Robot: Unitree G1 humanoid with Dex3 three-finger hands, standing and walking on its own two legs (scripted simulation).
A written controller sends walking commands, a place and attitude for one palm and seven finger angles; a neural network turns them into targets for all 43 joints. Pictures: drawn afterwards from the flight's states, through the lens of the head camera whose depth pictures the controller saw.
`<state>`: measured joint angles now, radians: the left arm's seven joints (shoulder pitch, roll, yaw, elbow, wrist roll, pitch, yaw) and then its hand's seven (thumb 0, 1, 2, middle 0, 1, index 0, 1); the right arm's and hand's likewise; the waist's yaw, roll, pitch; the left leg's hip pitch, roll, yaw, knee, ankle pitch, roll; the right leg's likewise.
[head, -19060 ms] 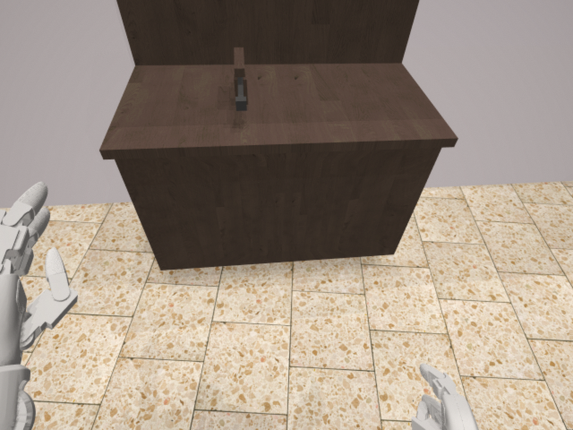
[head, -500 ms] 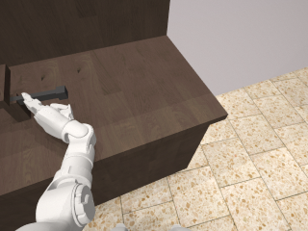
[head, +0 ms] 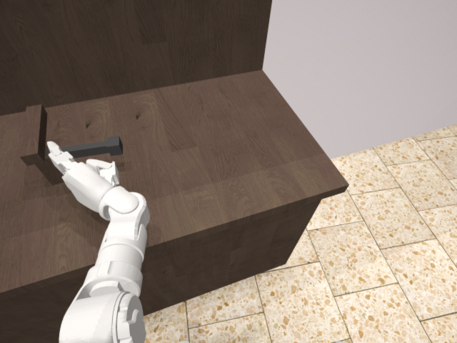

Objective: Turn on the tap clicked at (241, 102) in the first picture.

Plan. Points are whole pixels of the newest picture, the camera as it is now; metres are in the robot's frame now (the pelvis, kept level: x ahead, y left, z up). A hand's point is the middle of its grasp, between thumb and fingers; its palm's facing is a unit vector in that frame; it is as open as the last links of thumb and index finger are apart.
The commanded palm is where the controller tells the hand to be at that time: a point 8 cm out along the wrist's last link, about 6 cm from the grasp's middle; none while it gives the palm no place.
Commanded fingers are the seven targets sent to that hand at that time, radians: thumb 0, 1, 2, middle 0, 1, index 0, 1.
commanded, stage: lift the hand up off the lever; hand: left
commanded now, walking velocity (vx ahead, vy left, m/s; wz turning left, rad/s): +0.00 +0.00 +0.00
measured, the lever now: (115, 145) +0.49 +0.24 +0.04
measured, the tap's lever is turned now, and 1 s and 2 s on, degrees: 84 84 84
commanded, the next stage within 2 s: draw the hand back beside the body in 1.62 s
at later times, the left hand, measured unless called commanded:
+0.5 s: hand (111, 164) +0.41 +0.22 +0.08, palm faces +0.83 -0.55 -0.08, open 7.8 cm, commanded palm +0.35 +0.22 +0.09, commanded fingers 0.00 0.90 0.90 -0.15 -0.15 -0.15 -0.15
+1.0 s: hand (112, 163) +0.39 +0.21 +0.10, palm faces +0.83 -0.56 -0.08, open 7.8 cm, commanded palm +0.34 +0.21 +0.11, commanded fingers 0.00 0.90 0.90 -0.15 -0.15 -0.15 -0.15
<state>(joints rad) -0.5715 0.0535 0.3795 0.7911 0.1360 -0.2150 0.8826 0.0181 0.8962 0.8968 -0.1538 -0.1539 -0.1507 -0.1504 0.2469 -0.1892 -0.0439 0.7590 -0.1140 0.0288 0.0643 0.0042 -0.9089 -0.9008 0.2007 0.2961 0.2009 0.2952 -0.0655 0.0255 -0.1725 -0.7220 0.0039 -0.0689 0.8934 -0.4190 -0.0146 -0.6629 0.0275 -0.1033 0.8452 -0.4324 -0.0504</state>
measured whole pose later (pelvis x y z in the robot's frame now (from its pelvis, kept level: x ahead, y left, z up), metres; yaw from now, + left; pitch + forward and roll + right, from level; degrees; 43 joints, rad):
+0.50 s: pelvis +0.00 +0.00 +0.01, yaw +0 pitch +12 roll -1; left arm -0.55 0.04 0.37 0.73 0.12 -0.15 0.88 0.02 0.90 0.90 -0.15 -0.15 -0.15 -0.15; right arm 0.25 -0.19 -0.04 0.77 -0.10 0.03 0.05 0.01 -0.91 -0.90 0.20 0.30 0.20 0.30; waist -0.06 0.03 -0.16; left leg -0.65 0.01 -0.07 0.83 -0.39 -0.02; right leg -0.60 0.03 -0.10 0.79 -0.41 -0.05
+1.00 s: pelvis +0.00 -0.01 +0.02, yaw +0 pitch +9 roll -1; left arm -0.50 0.00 0.31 0.64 0.09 -0.07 0.87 0.02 0.90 0.90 -0.15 -0.15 -0.15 -0.15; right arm 0.22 -0.19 -0.04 0.76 -0.09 0.03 0.04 0.01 -0.91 -0.90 0.20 0.30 0.20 0.30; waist -0.03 0.03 -0.14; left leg -0.55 0.00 -0.07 0.76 -0.36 -0.02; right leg -0.50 0.03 -0.10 0.73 -0.39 -0.06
